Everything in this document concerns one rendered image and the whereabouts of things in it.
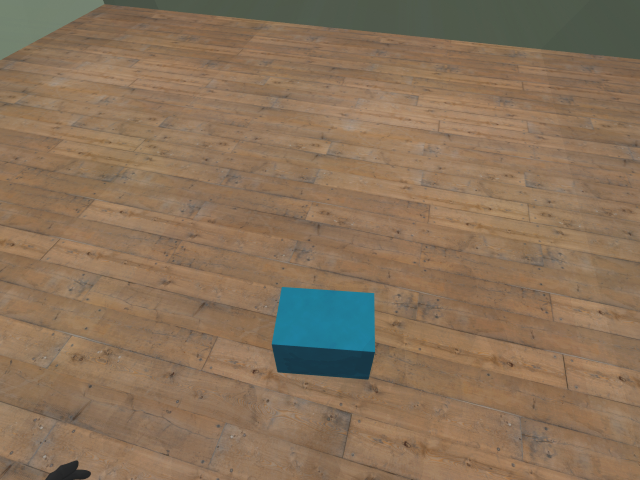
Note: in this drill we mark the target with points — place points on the left robot hand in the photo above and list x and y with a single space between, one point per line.
68 472

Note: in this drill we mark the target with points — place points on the carton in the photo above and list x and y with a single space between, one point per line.
324 333

